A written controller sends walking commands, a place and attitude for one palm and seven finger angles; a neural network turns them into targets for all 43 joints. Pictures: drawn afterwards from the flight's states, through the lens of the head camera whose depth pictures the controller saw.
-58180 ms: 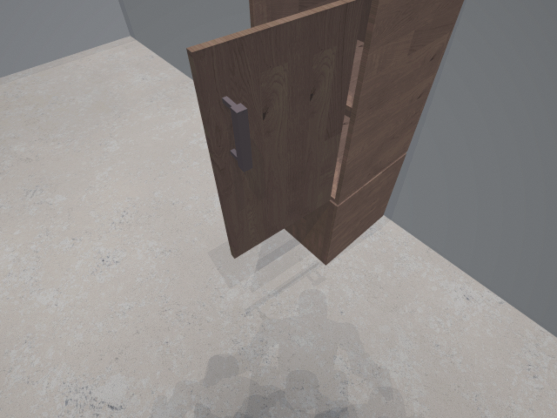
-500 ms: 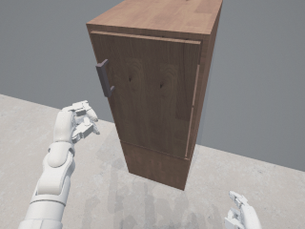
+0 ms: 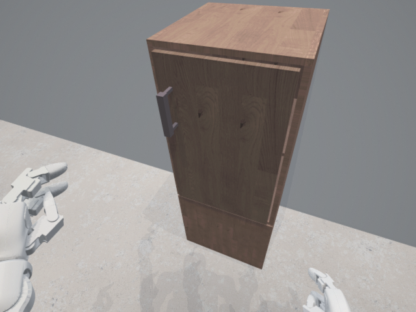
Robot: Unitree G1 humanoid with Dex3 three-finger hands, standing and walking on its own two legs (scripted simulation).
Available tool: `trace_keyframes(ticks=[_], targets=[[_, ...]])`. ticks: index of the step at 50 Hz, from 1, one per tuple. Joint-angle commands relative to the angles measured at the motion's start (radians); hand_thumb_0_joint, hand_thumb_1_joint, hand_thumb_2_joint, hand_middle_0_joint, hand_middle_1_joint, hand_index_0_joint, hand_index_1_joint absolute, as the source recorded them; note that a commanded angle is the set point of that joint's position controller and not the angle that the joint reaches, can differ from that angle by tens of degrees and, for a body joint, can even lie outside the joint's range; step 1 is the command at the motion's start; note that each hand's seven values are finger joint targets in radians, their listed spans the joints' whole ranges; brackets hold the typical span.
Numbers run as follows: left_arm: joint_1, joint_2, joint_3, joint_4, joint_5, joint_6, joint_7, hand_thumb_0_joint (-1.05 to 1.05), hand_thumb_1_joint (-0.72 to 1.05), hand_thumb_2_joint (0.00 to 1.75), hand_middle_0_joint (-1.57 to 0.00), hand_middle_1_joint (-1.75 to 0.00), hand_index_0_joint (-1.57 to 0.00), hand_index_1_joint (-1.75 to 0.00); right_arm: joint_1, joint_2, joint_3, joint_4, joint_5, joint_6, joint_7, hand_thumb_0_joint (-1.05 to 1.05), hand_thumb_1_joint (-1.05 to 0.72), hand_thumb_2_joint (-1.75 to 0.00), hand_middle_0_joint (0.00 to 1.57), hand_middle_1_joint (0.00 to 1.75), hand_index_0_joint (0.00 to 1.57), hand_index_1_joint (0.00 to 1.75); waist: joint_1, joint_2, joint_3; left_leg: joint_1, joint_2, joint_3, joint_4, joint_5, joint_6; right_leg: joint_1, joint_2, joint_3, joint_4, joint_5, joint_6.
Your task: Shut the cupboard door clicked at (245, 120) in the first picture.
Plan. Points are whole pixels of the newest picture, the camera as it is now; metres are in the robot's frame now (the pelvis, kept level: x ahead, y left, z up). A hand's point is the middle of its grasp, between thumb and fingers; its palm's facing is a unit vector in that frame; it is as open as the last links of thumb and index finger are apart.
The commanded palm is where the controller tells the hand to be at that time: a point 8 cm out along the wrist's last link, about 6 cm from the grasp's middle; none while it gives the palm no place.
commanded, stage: draw the hand back to the body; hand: left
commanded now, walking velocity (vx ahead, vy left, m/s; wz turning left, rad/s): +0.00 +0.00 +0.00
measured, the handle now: (169, 112) +0.60 +0.18 +0.08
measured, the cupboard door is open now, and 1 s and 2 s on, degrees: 0 0 0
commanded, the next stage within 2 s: step back with the hand held close in 0.42 s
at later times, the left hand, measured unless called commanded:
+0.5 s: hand (51, 221) +0.19 +0.26 +0.16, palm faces +0.47 -0.80 -0.38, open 7.4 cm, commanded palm +0.14 +0.29 +0.17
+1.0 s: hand (30, 236) +0.17 +0.27 +0.16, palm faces +0.41 -0.77 -0.49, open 7.4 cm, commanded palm +0.11 +0.31 +0.17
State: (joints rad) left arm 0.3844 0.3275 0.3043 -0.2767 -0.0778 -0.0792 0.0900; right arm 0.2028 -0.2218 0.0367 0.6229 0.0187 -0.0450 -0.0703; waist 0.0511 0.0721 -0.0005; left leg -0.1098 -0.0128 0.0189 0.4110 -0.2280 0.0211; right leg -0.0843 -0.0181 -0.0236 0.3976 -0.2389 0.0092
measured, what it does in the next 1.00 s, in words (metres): stands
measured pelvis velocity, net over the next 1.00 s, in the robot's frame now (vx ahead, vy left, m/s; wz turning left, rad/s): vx -0.03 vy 0.01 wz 0.00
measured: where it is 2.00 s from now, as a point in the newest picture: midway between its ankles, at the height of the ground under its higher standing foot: outside the picture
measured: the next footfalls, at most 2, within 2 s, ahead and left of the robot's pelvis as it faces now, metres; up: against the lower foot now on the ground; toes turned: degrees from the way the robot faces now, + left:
right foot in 1.92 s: -0.21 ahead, -0.14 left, +0.00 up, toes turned +3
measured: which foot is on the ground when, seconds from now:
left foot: down 0.00-1.00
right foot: down 0.00-1.00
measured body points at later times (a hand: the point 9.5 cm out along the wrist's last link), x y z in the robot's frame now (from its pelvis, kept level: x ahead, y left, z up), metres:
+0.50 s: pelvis +0.01 -0.01 +0.00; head -0.02 -0.03 +0.45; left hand +0.16 +0.30 +0.18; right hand +0.20 -0.22 -0.09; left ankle +0.00 +0.10 -0.74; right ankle -0.01 -0.13 -0.74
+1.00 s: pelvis -0.03 +0.01 -0.01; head -0.03 +0.00 +0.44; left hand +0.14 +0.31 +0.19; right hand +0.14 -0.23 -0.09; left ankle +0.00 +0.10 -0.74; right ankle -0.01 -0.13 -0.74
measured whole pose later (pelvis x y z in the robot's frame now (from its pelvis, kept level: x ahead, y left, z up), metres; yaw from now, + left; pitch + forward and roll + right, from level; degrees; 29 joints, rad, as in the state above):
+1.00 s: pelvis -0.03 +0.01 -0.01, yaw +0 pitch +0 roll +0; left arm 0.54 0.43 0.40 -0.45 -0.07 -0.15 0.14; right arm 0.19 -0.24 0.00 0.54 0.03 0.04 -0.10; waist 0.00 0.04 -0.01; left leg -0.30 -0.02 0.03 0.50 -0.21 0.04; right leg -0.28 -0.03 -0.01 0.49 -0.22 0.03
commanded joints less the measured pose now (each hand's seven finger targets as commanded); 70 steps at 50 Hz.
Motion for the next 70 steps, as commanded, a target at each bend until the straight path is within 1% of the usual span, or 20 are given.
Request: trace_keyframes(ticks=[1, 6, 9, 14, 17, 24, 27, 28, 30, 33, 39, 42, 47, 51, 53, 59, 62, 64, 67, 70], targets=[[-0.017, 0.227, 0.182, -0.284, 0.002, -0.067, 0.019, 0.00, 0.90, 0.90, -0.23, -0.33, -0.23, -0.33, -0.155, -0.099, -0.051, -0.165, -0.002, -0.078, -0.010, 0.00, -0.90, -0.90, 0.20, 0.30, 0.20, 0.30, 0.015, 0.014, -0.063, -0.001, 0.025, -0.020, -0.061, 0.163, -0.005, -0.023, 0.022, -0.017, -0.063, 0.135, -0.024], [-0.087, 0.168, 0.112, -0.276, 0.015, -0.057, 0.027, 0.00, 0.90, 0.90, -0.20, -0.30, -0.20, -0.30, -0.140, -0.108, -0.053, -0.150, -0.003, -0.095, -0.018, 0.00, -0.90, -0.90, 0.20, 0.30, 0.20, 0.30, -0.011, -0.005, 0.004, -0.007, 0.027, -0.029, -0.069, 0.116, -0.004, -0.082, 0.022, -0.023, -0.068, 0.086, -0.021], [-0.091, 0.178, 0.122, -0.256, 0.015, -0.054, 0.035, 0.00, 0.90, 0.90, -0.20, -0.30, -0.20, -0.30, -0.134, -0.109, -0.053, -0.149, -0.005, -0.096, -0.024, 0.00, -0.90, -0.90, 0.20, 0.30, 0.20, 0.30, -0.002, -0.042, -0.032, -0.005, 0.022, -0.033, -0.072, 0.104, 0.001, -0.059, 0.016, -0.021, -0.056, 0.069, -0.022], [-0.070, 0.199, 0.148, -0.287, 0.013, -0.060, 0.035, 0.00, 0.90, 0.90, -0.20, -0.30, -0.20, -0.30, -0.147, -0.099, -0.047, -0.150, -0.010, -0.097, -0.023, 0.00, -0.90, -0.90, 0.20, 0.30, 0.20, 0.30, 0.015, 0.007, -0.073, 0.002, 0.015, -0.026, -0.062, 0.152, -0.001, -0.014, 0.011, -0.018, -0.048, 0.118, -0.026], [-0.062, 0.201, 0.150, -0.313, 0.013, -0.057, 0.033, 0.00, 0.90, 0.90, -0.20, -0.30, -0.20, -0.30, -0.147, -0.094, -0.044, -0.151, -0.009, -0.097, -0.020, 0.00, -0.90, -0.90, 0.20, 0.30, 0.20, 0.30, 0.015, 0.045, -0.073, -0.001, 0.018, -0.027, -0.061, 0.185, -0.008, 0.001, 0.011, -0.017, -0.044, 0.148, -0.029], [-0.033, 0.200, 0.166, -0.278, 0.003, -0.051, 0.025, 0.00, 0.90, 0.90, -0.20, -0.30, -0.20, -0.30, -0.147, -0.093, -0.047, -0.158, -0.009, -0.085, -0.019, 0.00, -0.90, -0.90, 0.20, 0.30, 0.20, 0.30, 0.016, -0.019, -0.053, -0.004, 0.021, -0.018, -0.056, 0.186, -0.004, -0.013, 0.014, -0.016, -0.054, 0.156, -0.023], [-0.033, 0.194, 0.156, -0.285, 0.004, -0.051, 0.023, 0.00, 0.90, 0.90, -0.20, -0.30, -0.20, -0.30, -0.147, -0.091, -0.048, -0.157, -0.007, -0.084, -0.020, 0.00, -0.90, -0.90, 0.20, 0.30, 0.20, 0.30, 0.014, 0.010, -0.057, 0.002, 0.019, -0.012, -0.054, 0.186, -0.001, -0.010, 0.009, -0.012, -0.058, 0.157, -0.021], [-0.104, 0.293, 0.249, -0.334, 0.010, -0.090, 0.035, 0.00, 0.90, 0.90, -0.20, -0.30, -0.20, -0.30, -0.139, -0.120, -0.061, -0.185, 0.001, -0.063, -0.016, 0.00, -0.90, -0.90, 0.20, 0.30, 0.20, 0.30, -0.022, 0.003, -0.017, -0.079, 0.045, -0.034, 0.012, 0.131, 0.020, -0.087, -0.052, 0.067, -0.100, 0.195, -0.027], [0.028, 0.214, 0.177, -0.260, 0.011, -0.102, 0.031, 0.00, 0.90, 0.90, -0.20, -0.30, -0.20, -0.30, -0.130, -0.114, -0.067, -0.169, -0.005, -0.039, -0.014, 0.00, -0.90, -0.90, 0.20, 0.30, 0.20, 0.30, -0.033, -0.073, -0.050, -0.078, 0.040, -0.042, 0.065, 0.128, 0.017, -0.118, -0.099, 0.092, -0.102, 0.214, -0.042], [0.082, 0.228, 0.193, -0.267, 0.008, -0.118, 0.040, 0.00, 0.90, 0.90, -0.20, -0.30, -0.20, -0.30, -0.122, -0.113, -0.077, -0.175, -0.003, -0.014, -0.016, 0.00, -0.90, -0.90, 0.20, 0.30, 0.20, 0.30, -0.038, -0.088, -0.115, -0.090, 0.046, -0.042, 0.086, 0.178, 0.012, -0.099, -0.121, 0.082, -0.056, 0.280, -0.048], [0.117, 0.272, 0.229, -0.347, 0.004, -0.122, 0.058, 0.00, 0.90, 0.90, -0.20, -0.30, -0.20, -0.30, -0.120, -0.126, -0.087, -0.215, 0.002, 0.027, -0.035, 0.00, -0.90, -0.90, 0.20, 0.30, 0.20, 0.30, -0.039, -0.013, -0.190, -0.083, 0.085, -0.064, 0.045, 0.428, 0.006, -0.053, -0.063, 0.031, 0.067, 0.415, -0.018], [0.132, 0.281, 0.237, -0.369, 0.002, -0.119, 0.062, 0.00, 0.90, 0.90, -0.20, -0.30, -0.20, -0.30, -0.114, -0.127, -0.087, -0.230, 0.004, 0.039, -0.039, 0.00, -0.90, -0.90, 0.20, 0.30, 0.20, 0.30, -0.039, -0.021, -0.196, -0.111, 0.094, -0.072, 0.030, 0.431, 0.005, -0.039, -0.051, 0.025, 0.091, 0.407, -0.011], [0.159, 0.267, 0.231, -0.346, 0.004, -0.128, 0.068, 0.00, 0.90, 0.90, -0.20, -0.30, -0.20, -0.30, -0.104, -0.131, -0.087, -0.236, 0.005, 0.039, -0.038, 0.00, -0.90, -0.90, 0.20, 0.30, 0.20, 0.30, -0.040, -0.022, -0.149, -0.233, 0.112, -0.099, -0.029, 0.214, 0.017, -0.047, -0.036, 0.034, 0.093, 0.235, -0.004], [0.138, 0.294, 0.261, -0.348, 0.015, -0.151, 0.076, 0.00, 0.90, 0.90, -0.20, -0.30, -0.20, -0.30, -0.105, -0.145, -0.093, -0.233, -0.001, 0.022, -0.040, 0.00, -0.90, -0.90, 0.20, 0.30, 0.20, 0.30, -0.043, -0.011, -0.105, -0.386, 0.114, -0.116, -0.071, -0.094, 0.039, -0.024, -0.028, 0.063, 0.080, 0.101, -0.003], [0.125, 0.268, 0.237, -0.348, 0.022, -0.166, 0.077, 0.00, 0.90, 0.90, -0.20, -0.30, -0.20, -0.30, -0.094, -0.138, -0.087, -0.233, 0.001, 0.011, -0.035, 0.00, -0.90, -0.90, 0.20, 0.30, 0.20, 0.30, -0.051, -0.022, -0.078, -0.440, 0.105, -0.120, -0.062, -0.210, 0.043, -0.043, -0.042, 0.079, 0.061, 0.018, -0.009], [0.090, 0.268, 0.229, -0.388, 0.037, -0.205, 0.094, 0.00, 0.90, 0.90, -0.20, -0.30, -0.20, -0.30, -0.071, -0.137, -0.088, -0.211, -0.008, -0.029, -0.032, 0.00, -0.90, -0.90, 0.20, 0.30, 0.20, 0.30, -0.061, -0.024, -0.068, -0.410, 0.088, -0.121, -0.004, -0.278, 0.037, -0.160, -0.056, 0.104, -0.013, -0.188, -0.025], [0.074, 0.267, 0.231, -0.409, 0.045, -0.221, 0.102, 0.00, 0.90, 0.90, -0.20, -0.30, -0.20, -0.30, -0.066, -0.141, -0.084, -0.200, -0.013, -0.053, -0.038, 0.00, -0.90, -0.90, 0.20, 0.30, 0.20, 0.30, -0.062, 0.042, -0.067, -0.468, 0.128, -0.174, -0.093, -0.348, 0.051, -0.104, -0.005, 0.064, 0.060, -0.171, -0.008], [0.076, 0.272, 0.251, -0.406, 0.052, -0.229, 0.104, 0.00, 0.90, 0.90, -0.20, -0.30, -0.20, -0.30, -0.065, -0.147, -0.086, -0.195, -0.015, -0.068, -0.041, 0.00, -0.90, -0.90, 0.20, 0.30, 0.20, 0.30, -0.055, 0.106, -0.079, -0.572, 0.172, -0.227, -0.169, -0.394, 0.074, 0.018, 0.040, 0.045, 0.188, -0.043, 0.001], [0.098, 0.274, 0.261, -0.410, 0.054, -0.240, 0.095, 0.00, 0.90, 0.90, -0.20, -0.30, -0.20, -0.30, -0.070, -0.139, -0.086, -0.194, -0.018, -0.084, -0.038, 0.00, -0.90, -0.90, 0.20, 0.30, 0.20, 0.30, -0.051, 0.115, -0.101, -0.619, 0.177, -0.222, -0.149, -0.374, 0.083, 0.081, 0.048, 0.065, 0.235, 0.062, 0.004], [0.104, 0.269, 0.280, -0.381, 0.065, -0.250, 0.087, 0.00, 0.90, 0.90, -0.20, -0.30, -0.20, -0.30, -0.060, -0.151, -0.098, -0.194, -0.020, -0.084, -0.028, 0.00, -0.90, -0.90, 0.20, 0.30, 0.20, 0.30, -0.050, 0.088, -0.073, -0.772, 0.170, -0.202, -0.102, -0.492, 0.096, 0.143, 0.044, 0.123, 0.269, 0.049, -0.004]])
